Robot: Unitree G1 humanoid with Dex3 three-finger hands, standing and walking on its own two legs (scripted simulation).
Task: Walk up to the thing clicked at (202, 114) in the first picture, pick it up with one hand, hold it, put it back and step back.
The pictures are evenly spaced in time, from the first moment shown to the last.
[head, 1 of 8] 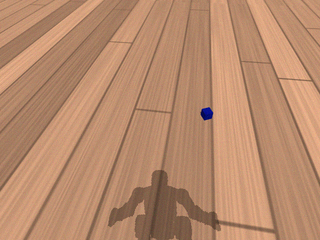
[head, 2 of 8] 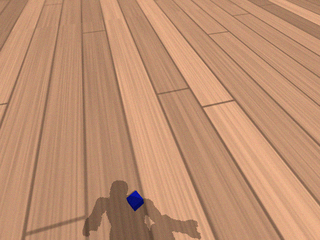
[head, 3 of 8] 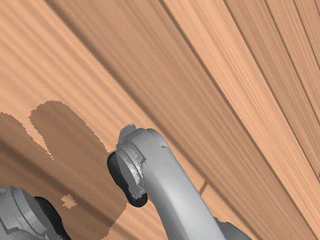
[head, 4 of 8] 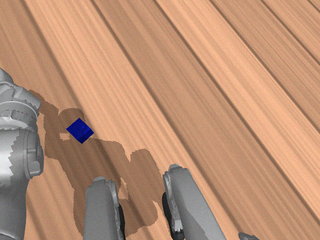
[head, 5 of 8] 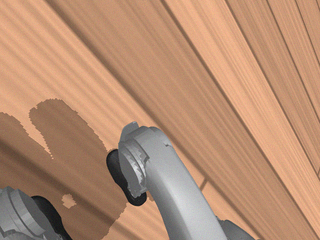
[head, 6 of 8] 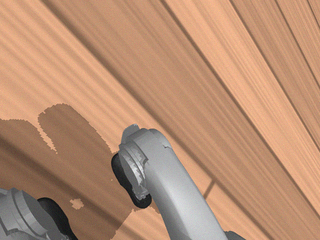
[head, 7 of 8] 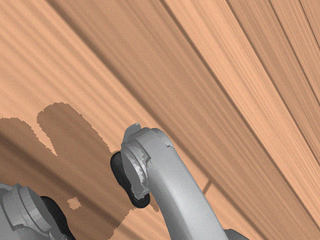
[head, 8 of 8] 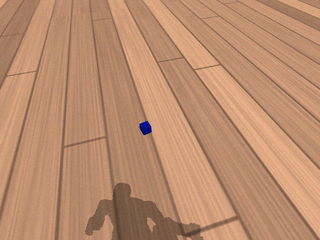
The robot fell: no
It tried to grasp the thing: yes
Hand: left
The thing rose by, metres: 0.67
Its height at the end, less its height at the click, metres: +0.00
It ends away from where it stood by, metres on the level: 0.04
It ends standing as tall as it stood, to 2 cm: yes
